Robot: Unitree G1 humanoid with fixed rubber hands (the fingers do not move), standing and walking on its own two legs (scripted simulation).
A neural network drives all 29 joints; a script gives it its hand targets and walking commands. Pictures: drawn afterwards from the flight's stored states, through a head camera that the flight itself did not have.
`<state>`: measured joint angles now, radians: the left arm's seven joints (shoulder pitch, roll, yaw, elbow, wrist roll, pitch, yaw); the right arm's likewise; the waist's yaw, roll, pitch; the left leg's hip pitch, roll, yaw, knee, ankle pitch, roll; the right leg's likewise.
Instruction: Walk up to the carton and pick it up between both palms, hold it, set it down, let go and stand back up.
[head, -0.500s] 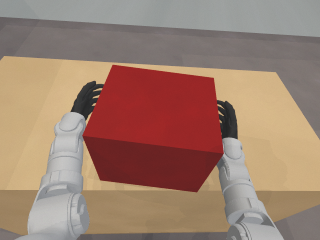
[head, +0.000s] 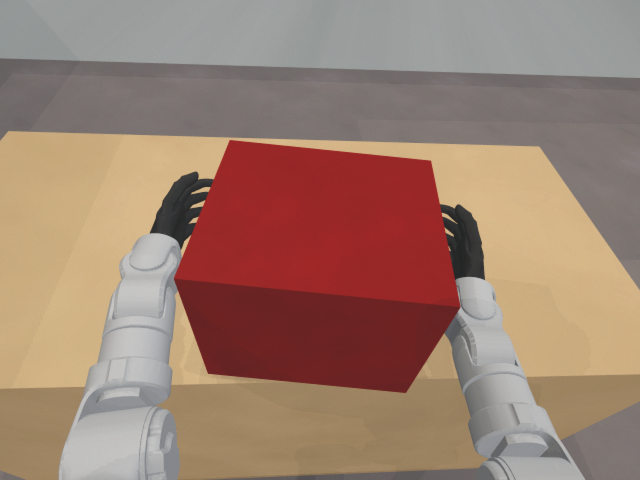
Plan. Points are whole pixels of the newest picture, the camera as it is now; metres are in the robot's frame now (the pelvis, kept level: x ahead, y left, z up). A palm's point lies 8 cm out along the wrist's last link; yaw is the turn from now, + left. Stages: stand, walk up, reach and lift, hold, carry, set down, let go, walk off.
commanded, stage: reach and lift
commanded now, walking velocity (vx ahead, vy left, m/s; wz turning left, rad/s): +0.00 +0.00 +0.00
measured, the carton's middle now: (318, 267) +0.38 +0.02 +0.04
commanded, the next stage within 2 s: none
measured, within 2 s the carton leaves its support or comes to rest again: neither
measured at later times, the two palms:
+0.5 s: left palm (160, 214) +0.37 +0.21 +0.15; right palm (476, 243) +0.35 -0.17 +0.13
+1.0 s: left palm (163, 200) +0.35 +0.19 +0.19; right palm (507, 215) +0.35 -0.18 +0.18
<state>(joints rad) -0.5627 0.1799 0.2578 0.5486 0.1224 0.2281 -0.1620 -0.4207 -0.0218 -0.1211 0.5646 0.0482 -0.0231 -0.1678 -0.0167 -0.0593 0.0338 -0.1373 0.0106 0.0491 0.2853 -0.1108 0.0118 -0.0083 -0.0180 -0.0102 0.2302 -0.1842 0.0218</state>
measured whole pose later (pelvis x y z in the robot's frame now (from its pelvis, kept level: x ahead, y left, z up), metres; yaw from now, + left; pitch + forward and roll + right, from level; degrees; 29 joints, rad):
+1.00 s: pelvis -0.01 -0.01 +0.00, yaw +0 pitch -5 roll +0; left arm -0.57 0.13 0.32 0.23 0.15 0.62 -0.09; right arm -0.64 -0.14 -0.05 0.54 0.22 0.31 -0.13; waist -0.05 -0.04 -0.04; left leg -0.09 0.02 0.04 0.26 -0.09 0.00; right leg 0.01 -0.01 -0.01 0.27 -0.20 0.00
